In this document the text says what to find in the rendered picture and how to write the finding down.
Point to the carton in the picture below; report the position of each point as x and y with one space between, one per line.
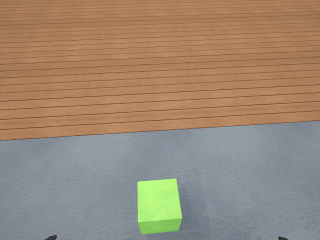
159 209

